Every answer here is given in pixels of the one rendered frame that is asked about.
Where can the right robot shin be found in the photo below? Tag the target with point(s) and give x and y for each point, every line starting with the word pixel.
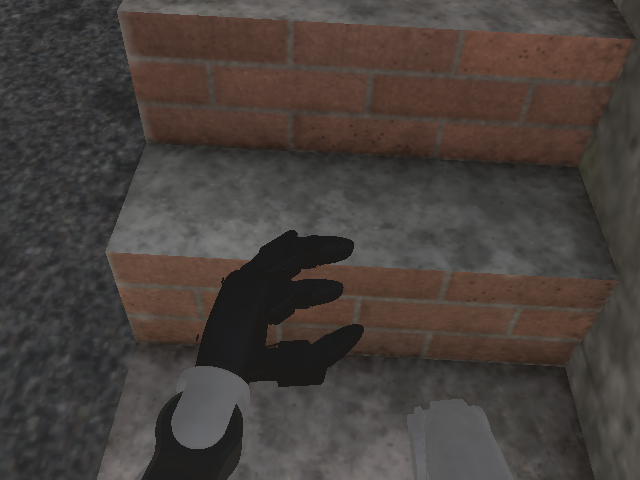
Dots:
pixel 481 410

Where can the robot left hand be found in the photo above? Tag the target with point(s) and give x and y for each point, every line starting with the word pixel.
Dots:
pixel 262 293

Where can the robot left forearm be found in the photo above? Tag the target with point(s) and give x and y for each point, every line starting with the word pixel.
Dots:
pixel 199 431

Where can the right robot thigh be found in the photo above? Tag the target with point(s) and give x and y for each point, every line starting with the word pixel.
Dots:
pixel 453 441

